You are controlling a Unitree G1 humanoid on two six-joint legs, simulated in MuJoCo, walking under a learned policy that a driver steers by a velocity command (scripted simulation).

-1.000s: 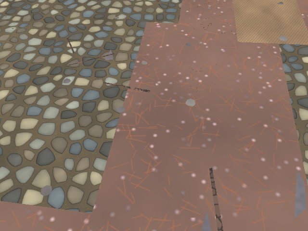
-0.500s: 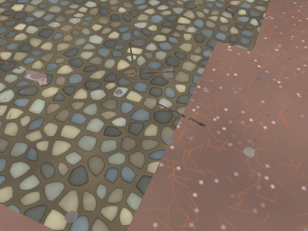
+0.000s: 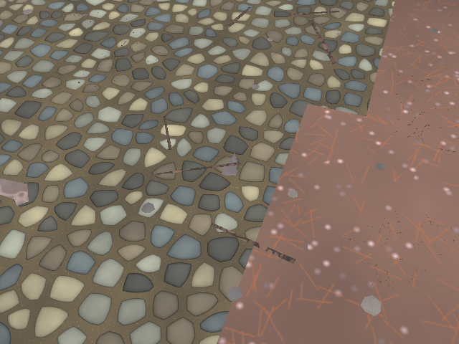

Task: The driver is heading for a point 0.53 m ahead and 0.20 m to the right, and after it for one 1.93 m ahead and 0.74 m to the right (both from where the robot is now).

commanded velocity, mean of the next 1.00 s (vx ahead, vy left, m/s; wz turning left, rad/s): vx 0.45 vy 0.00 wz -0.53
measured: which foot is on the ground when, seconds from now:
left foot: up 0.00-0.36, down 0.38-0.92, up 0.94-1.00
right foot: down 0.00-0.38, up 0.40-0.90, down 0.92-1.00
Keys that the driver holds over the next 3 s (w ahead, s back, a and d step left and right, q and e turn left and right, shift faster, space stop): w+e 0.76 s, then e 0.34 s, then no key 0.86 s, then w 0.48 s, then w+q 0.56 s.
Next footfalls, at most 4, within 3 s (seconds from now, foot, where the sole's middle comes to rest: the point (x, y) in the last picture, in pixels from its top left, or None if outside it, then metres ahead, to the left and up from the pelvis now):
0.38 left None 0.38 0.10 -0.77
0.92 right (317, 317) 0.54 -0.20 -0.77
1.50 left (265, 284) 0.65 -0.06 -0.77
2.32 right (352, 302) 0.59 -0.31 -0.77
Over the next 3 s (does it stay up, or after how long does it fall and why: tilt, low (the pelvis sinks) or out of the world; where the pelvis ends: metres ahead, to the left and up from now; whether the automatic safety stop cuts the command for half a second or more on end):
stays up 0.86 -0.41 0.00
